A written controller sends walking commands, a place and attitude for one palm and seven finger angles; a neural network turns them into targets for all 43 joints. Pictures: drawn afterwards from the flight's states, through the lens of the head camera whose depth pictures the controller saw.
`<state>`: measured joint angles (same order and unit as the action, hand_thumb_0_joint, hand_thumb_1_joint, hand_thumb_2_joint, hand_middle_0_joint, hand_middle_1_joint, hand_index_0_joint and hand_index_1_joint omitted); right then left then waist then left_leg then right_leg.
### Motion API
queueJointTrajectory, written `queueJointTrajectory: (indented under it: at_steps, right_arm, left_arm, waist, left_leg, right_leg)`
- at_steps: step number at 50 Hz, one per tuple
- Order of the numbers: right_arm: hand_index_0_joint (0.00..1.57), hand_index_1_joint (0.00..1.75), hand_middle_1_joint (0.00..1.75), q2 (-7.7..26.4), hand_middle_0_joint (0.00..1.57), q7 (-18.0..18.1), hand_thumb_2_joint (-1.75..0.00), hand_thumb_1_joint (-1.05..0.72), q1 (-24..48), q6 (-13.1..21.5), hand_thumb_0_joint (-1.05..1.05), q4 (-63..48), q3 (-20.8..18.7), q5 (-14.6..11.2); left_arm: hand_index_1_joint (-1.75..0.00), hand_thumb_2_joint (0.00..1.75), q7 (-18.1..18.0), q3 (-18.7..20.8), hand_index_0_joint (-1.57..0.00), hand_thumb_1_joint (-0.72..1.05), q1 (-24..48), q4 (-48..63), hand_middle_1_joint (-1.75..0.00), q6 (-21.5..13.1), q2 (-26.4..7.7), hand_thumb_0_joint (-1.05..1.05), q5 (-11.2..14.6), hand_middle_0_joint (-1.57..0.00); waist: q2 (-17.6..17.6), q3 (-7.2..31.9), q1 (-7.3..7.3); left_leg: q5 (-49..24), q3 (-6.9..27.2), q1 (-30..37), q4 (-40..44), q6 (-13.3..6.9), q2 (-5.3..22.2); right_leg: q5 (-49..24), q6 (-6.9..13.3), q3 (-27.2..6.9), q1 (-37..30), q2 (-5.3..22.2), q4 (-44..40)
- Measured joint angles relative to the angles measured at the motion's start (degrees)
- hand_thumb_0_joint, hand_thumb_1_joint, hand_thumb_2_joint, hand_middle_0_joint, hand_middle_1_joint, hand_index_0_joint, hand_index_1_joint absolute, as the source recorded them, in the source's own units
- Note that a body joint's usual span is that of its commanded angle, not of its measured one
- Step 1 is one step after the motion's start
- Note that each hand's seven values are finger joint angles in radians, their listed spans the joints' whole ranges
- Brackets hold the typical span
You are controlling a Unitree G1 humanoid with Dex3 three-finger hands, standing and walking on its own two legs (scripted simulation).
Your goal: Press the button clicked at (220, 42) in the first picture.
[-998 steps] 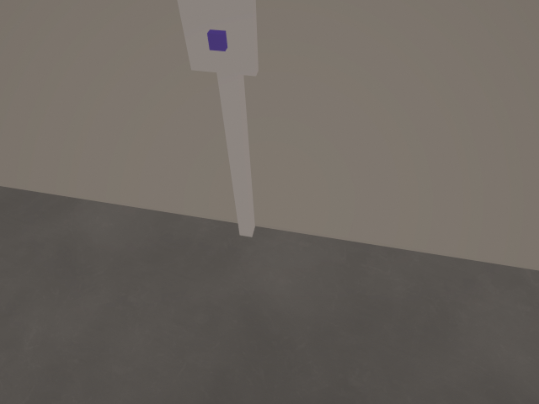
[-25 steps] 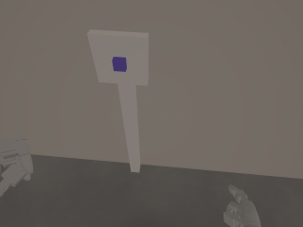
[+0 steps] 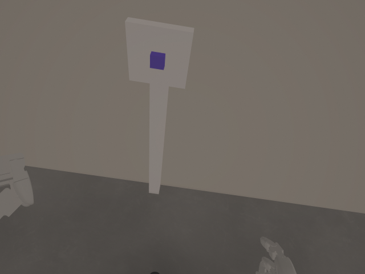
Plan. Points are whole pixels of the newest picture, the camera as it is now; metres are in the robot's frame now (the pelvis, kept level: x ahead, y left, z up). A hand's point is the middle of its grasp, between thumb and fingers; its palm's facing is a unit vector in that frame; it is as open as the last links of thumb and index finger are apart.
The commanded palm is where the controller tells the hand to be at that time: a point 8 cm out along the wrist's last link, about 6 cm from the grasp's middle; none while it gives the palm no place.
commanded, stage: step back with the hand held close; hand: left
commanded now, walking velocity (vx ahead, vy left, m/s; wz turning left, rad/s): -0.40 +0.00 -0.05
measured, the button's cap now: (157, 60) +0.64 +0.12 +0.13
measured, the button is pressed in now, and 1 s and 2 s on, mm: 0 0 0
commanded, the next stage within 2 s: stop stepping back and stand still in 0.10 s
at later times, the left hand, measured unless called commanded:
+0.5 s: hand out of the picture +0.15 +0.27 +0.15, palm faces +0.45 -0.85 -0.26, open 3.0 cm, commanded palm +0.07 +0.29 +0.18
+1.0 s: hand out of the picture +0.09 +0.27 +0.15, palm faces +0.45 -0.83 -0.32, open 3.1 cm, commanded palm +0.04 +0.31 +0.18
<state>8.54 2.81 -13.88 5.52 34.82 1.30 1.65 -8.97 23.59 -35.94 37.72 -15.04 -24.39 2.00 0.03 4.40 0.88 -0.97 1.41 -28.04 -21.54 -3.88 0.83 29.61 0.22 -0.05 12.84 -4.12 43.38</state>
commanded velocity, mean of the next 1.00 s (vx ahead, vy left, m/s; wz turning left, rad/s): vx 0.01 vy -0.02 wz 0.00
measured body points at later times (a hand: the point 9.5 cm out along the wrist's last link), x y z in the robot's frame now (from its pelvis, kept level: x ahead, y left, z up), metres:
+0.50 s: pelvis -0.06 +0.01 -0.03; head -0.10 +0.05 +0.42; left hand +0.12 +0.31 +0.16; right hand +0.05 -0.26 -0.10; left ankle +0.01 +0.08 -0.74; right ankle -0.20 -0.13 -0.73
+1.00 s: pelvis -0.09 +0.03 +0.00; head -0.12 +0.03 +0.45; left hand +0.06 +0.31 +0.16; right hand +0.06 -0.22 -0.09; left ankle -0.07 +0.16 -0.73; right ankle -0.13 -0.07 -0.74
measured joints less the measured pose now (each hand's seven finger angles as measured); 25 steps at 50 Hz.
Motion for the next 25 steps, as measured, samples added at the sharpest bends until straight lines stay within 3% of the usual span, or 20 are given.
queueJointTrajectory:
  at_steps: [2, 6, 9, 12, 14, 16, 19, 20, 22, 25]
  right_arm:
    - [0.20, 0.30, 0.30, -0.31, 0.20, -0.43, -0.90, -0.90, 1.51, 0.72, 0.02, 0.05, 0.26, 0.18]
    - [0.20, 0.30, 0.30, -0.41, 0.20, -0.96, -0.90, -0.90, 6.49, 0.79, 0.01, -0.78, 0.92, 0.36]
    - [0.20, 0.30, 0.30, 0.94, 0.20, -0.22, -0.90, -0.90, 8.90, -0.18, 0.01, 0.74, 0.81, 0.32]
    - [0.20, 0.30, 0.30, 1.26, 0.20, 0.40, -0.90, -0.90, 6.75, -0.98, 0.01, 1.32, 0.35, -0.86]
    - [0.20, 0.30, 0.30, 1.60, 0.20, 0.89, -0.90, -0.90, 4.17, -1.65, 0.01, 1.13, 0.16, -1.37]
    - [0.20, 0.30, 0.30, 2.41, 0.20, 1.39, -0.90, -0.90, 1.19, -2.44, 0.02, 1.03, -0.21, -1.62]
    - [0.20, 0.30, 0.30, 4.20, 0.20, 2.18, -0.90, -0.90, -3.25, -3.31, 0.02, 2.65, -1.24, -1.76]
    - [0.20, 0.30, 0.30, 4.77, 0.20, 2.55, -0.90, -0.90, -4.57, -3.36, 0.02, 3.37, -1.53, -1.78]
    - [0.20, 0.30, 0.30, 5.89, 0.20, 3.21, -0.90, -0.90, -6.46, -3.01, 0.02, 4.23, -1.96, -1.89]
    - [0.20, 0.30, 0.30, 5.57, 0.20, 3.33, -0.90, -0.90, -3.94, -1.92, 0.02, 4.94, -1.60, -1.75]
  left_arm:
    - [-1.50, 0.90, 0.58, -1.04, -1.31, 0.89, -0.11, 0.40, -1.50, -0.01, 0.03, 0.01, 0.60, -1.31]
    - [-1.50, 0.90, 1.69, -0.58, -1.31, 0.89, 0.26, 2.13, -1.50, -0.95, -2.41, 0.01, 1.61, -1.31]
    - [-1.50, 0.89, 2.78, -1.63, -1.31, 0.88, 1.53, 1.78, -1.50, -1.72, -2.73, 0.01, 1.99, -1.31]
    - [-1.50, 0.89, 3.10, -0.44, -1.31, 0.88, 1.17, 2.35, -1.50, -1.98, -4.07, 0.01, 2.73, -1.31]
    - [-1.50, 0.89, 3.04, 0.86, -1.31, 0.88, 0.10, 2.22, -1.50, -1.95, -4.48, 0.01, 3.19, -1.31]
    - [-1.50, 0.89, 2.71, 1.38, -1.31, 0.88, -0.93, 0.97, -1.50, -1.26, -4.05, 0.01, 3.32, -1.31]
    - [-1.50, 0.89, 1.95, 0.61, -1.31, 0.88, -1.13, -2.41, -1.50, 0.47, -1.50, 0.01, 2.58, -1.31]
    - [-1.50, 0.89, 1.70, 0.08, -1.31, 0.88, -0.18, -4.08, -1.50, 0.87, -0.35, 0.00, 2.03, -1.32]
    - [-1.50, 0.89, 1.39, -1.41, -1.31, 0.88, 3.94, -8.01, -1.50, 1.61, 1.95, 0.00, 1.07, -1.32]
    - [-1.50, 0.90, 0.79, -2.21, -1.31, 0.88, 10.98, -12.32, -1.50, 3.61, 4.62, 0.00, 0.00, -1.32]
  waist:
    - [0.48, 0.12, -0.35]
    - [3.48, -2.60, -1.91]
    - [0.07, -5.27, -1.63]
    - [-0.64, -5.12, -0.87]
    - [-0.57, -3.78, 0.07]
    - [-0.58, -1.58, 0.74]
    - [-0.26, 3.25, -0.49]
    - [-0.12, 4.72, -0.73]
    - [0.02, 5.80, -0.18]
    - [2.63, 0.67, -0.18]
  left_leg:
    - [-2.98, -0.34, -0.75, 3.39, 0.67, 0.16]
    - [-5.83, -3.96, -4.20, 2.82, 0.98, -0.48]
    - [-4.92, -2.91, -5.31, -1.34, 1.17, 1.67]
    - [-4.50, -2.43, -3.77, -3.18, 1.18, 1.84]
    - [-2.24, -2.14, -3.14, -5.69, 1.74, 1.38]
    - [5.34, -1.45, -3.84, -11.50, 3.34, 0.41]
    - [13.78, 0.21, -3.24, -27.64, 4.83, -0.81]
    - [14.81, 0.10, -1.66, -29.93, 4.62, -0.50]
    - [21.66, -1.02, 2.25, -25.63, 3.76, -0.21]
    - [18.23, -2.98, 2.88, -21.74, -0.25, -2.52]
  right_leg:
    - [0.22, 0.71, 0.91, -4.04, 0.09, -8.62]
    - [-8.88, 1.97, 0.67, -9.14, 1.97, -22.81]
    - [-5.05, 0.44, 0.98, -8.77, -0.28, -19.76]
    - [-4.05, -0.06, 1.32, -9.68, -0.61, -16.14]
    - [-2.85, 0.08, 1.69, -10.97, -0.31, -14.56]
    - [-1.52, 0.33, 2.07, -12.28, 0.36, -13.42]
    - [0.29, -0.01, 1.03, -13.22, 1.90, -11.82]
    - [0.54, -0.54, 0.90, -13.50, 2.32, -11.87]
    - [1.22, -1.64, 2.25, -13.57, 3.07, -11.69]
    - [-0.35, -1.68, 2.25, -10.15, 5.95, -6.41]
